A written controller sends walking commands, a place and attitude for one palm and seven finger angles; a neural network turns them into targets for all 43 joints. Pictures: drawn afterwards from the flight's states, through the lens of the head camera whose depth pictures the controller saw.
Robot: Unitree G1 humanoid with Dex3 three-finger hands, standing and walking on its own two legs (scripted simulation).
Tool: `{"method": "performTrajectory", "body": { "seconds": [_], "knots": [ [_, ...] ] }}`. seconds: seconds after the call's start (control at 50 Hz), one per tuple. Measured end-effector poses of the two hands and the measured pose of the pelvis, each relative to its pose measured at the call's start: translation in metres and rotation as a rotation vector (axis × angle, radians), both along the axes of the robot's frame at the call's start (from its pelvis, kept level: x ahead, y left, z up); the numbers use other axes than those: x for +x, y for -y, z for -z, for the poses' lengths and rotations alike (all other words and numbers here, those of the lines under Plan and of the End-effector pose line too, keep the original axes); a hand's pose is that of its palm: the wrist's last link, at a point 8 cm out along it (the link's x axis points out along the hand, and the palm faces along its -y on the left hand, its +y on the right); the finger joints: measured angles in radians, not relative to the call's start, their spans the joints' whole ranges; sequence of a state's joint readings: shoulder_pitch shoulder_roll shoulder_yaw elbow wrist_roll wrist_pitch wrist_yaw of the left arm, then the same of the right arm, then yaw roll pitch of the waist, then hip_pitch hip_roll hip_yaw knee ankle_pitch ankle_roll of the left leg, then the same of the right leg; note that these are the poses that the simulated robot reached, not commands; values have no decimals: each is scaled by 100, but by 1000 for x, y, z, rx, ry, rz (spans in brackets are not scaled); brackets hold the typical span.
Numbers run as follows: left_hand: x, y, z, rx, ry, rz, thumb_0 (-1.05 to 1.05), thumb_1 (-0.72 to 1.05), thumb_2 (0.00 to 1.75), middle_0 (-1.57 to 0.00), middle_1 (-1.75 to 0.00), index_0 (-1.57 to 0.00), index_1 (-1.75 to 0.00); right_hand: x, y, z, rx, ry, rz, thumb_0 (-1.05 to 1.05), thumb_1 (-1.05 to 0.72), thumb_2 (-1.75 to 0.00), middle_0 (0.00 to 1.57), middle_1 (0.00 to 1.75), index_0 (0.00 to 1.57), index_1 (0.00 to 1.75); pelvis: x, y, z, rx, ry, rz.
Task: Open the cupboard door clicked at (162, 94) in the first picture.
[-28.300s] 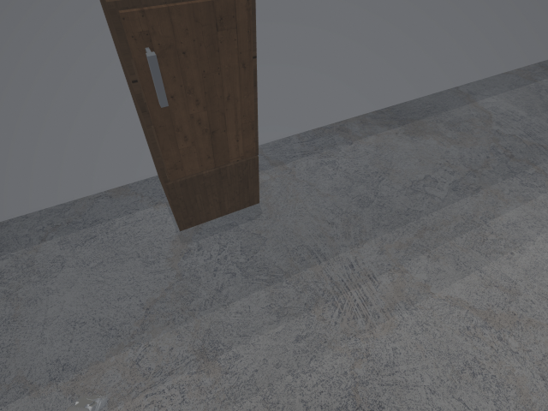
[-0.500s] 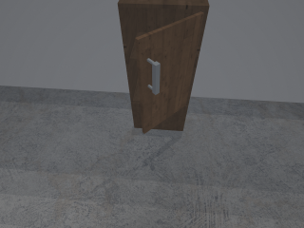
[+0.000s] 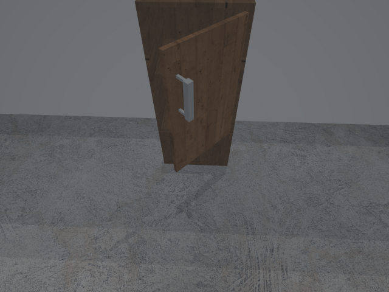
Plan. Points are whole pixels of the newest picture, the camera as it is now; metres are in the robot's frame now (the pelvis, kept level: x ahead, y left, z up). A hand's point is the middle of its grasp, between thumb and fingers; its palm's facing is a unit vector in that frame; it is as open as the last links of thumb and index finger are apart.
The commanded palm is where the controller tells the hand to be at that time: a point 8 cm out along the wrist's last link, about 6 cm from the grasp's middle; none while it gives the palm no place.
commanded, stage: walk to a spot facing it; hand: left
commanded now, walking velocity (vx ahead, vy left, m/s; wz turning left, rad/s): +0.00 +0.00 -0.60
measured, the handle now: (184, 98) +0.67 +0.08 -0.02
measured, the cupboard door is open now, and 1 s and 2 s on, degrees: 45 45 45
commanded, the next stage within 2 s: none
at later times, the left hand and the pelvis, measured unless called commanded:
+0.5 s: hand out of the picture +0.07 +0.16 -0.16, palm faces -0.20 -0.94 -0.28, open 7.4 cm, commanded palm none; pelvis -0.01 -0.03 +0.00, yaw -16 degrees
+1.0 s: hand (153, 266) +0.21 +0.12 -0.17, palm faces -0.52 -0.81 -0.27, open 7.4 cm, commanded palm none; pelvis -0.01 -0.02 -0.02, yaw -34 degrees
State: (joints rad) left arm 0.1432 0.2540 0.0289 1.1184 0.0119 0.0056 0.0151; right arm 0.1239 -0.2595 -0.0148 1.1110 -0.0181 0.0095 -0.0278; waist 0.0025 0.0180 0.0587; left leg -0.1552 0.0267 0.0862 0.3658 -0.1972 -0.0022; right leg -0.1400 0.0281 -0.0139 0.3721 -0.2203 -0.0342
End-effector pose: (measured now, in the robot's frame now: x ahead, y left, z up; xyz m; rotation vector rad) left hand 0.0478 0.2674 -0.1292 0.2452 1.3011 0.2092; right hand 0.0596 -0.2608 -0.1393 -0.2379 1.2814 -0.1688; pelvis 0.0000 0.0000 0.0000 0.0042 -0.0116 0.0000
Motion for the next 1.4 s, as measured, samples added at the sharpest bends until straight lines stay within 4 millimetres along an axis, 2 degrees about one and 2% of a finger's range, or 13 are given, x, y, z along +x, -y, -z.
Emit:
{"method": "performTrajectory", "body": {
  "seconds": [0.16, 0.32, 0.54, 0.64, 0.72, 0.78, 0.86, 0.94, 1.0, 1.06, 1.24, 1.3, 1.4],
  "knots": [
    [9, 20, 15, -40, -34, 70, 0, 91, 90, -21, -30, -20, -30, -33, -7, 13, 27, 5, 117, 0, -91, -89, 20, 30, 20, 30, -6, 4, 11, 24, -6, 92],
    [26, 48, 16, -19, 17, 129, 0, 91, 90, -21, -30, -20, -30, -69, 15, 36, 60, -53, 207, 0, -90, -89, 20, 30, 20, 30, -12, 25, 24, 31, -3, 161],
    [27, 60, 0, -17, -63, 230, 0, 91, 90, -21, -30, -20, -30, -40, 33, 0, 28, 118, 318, 0, -91, -89, 20, 30, 20, 30, -13, 27, 1, 52, -34, 316],
    [44, 52, 4, -27, -56, 282, 0, 91, 90, -21, -30, -20, -30, -26, 29, -12, 3, 192, 347, 0, -91, -89, 20, 30, 20, 30, -12, 16, 1, 46, -41, 379],
    [69, 41, 16, -42, -40, 330, 1, 91, 90, -21, -30, -20, -30, -29, 21, -16, -41, 241, 374, 0, -91, -89, 20, 30, 20, 30, -6, 2, 10, 15, -59, 422],
    [94, 39, 22, -57, -7, 376, 1, 91, 90, -21, -30, -20, -30, -48, 13, -15, -72, 211, 378, 0, -91, -89, 20, 30, 20, 30, -7, -4, 14, 4, -50, 442],
    [129, 51, 14, -70, 53, 438, 1, 91, 90, -20, -30, -20, -30, -87, 3, -15, -67, 120, 409, 0, -90, -89, 20, 30, 20, 30, -7, -3, 8, -11, -44, 484],
    [158, 77, 6, -73, 90, 541, 1, 91, 90, -20, -30, -20, -30, -129, -1, -7, -48, 63, 500, 0, -90, -89, 20, 30, 20, 30, -8, 4, 9, -28, -39, 547],
    [176, 101, 9, -62, 128, 626, 1, 91, 90, -20, -30, -20, -30, -161, 3, 7, -33, 39, 582, 0, -90, -89, 20, 30, 20, 30, -9, 15, 21, -5, -33, 590],
    [183, 118, 12, -44, 135, 685, 0, 91, 90, -20, -30, -20, -30, -187, 7, 17, -34, 1, 658, 0, -90, -89, 20, 30, 20, 30, -12, 17, 27, -1, -28, 637],
    [194, 152, 25, -101, 56, 813, 1, 91, 90, -21, -30, -20, -30, -205, -10, -6, -102, 57, 791, 0, -91, -89, 20, 30, 20, 30, 3, 9, 21, 7, -36, 768],
    [205, 169, 25, -135, 46, 857, 1, 91, 90, -21, -30, -20, -30, -215, -29, -9, -101, 45, 819, 0, -91, -89, 20, 30, 20, 30, 7, 11, 18, -6, -36, 807],
    [225, 216, 7, -190, 86, 929, 1, 91, 90, -20, -30, -20, -30, -240, -62, -16, -24, -37, 892, 0, -91, -89, 20, 30, 20, 30, 12, 29, 4, -13, -52, 867]
  ]
}}
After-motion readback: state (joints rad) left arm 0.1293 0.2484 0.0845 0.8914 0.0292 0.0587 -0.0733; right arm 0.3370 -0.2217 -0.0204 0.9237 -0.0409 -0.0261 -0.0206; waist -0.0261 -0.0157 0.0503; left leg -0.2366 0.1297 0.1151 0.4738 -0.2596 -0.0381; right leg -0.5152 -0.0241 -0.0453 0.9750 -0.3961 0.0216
